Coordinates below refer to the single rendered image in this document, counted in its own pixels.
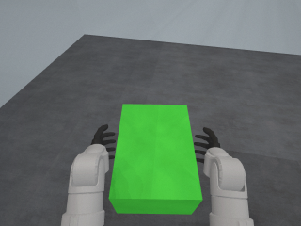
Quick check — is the carton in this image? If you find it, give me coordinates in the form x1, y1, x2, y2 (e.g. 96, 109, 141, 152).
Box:
108, 104, 203, 215

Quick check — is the robot right hand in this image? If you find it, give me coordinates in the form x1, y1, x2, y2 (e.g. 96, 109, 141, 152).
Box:
194, 127, 221, 164

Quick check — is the right robot forearm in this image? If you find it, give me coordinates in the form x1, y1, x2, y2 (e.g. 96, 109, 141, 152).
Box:
203, 147, 254, 226

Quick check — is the left robot forearm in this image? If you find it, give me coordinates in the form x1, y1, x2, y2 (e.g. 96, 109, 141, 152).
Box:
60, 144, 109, 226

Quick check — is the robot left hand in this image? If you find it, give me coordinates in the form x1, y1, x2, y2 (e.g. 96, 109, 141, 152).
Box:
90, 124, 116, 159

